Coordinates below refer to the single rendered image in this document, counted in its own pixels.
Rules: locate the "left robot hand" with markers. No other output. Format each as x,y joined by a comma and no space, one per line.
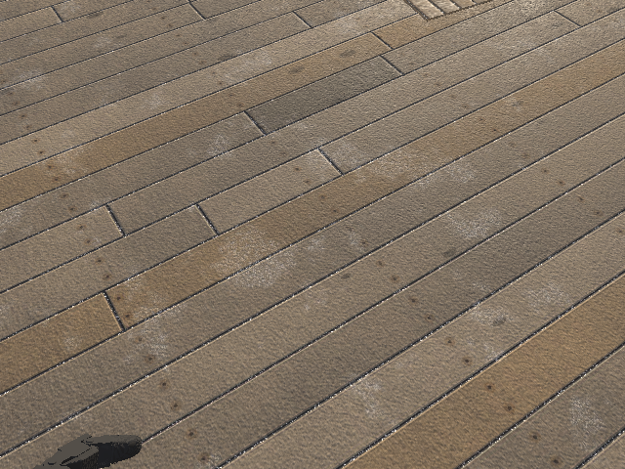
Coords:
86,452

